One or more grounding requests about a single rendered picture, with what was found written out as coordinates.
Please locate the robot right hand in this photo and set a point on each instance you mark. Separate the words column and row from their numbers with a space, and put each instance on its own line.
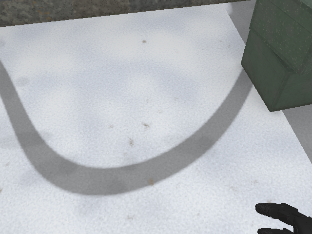
column 301, row 223

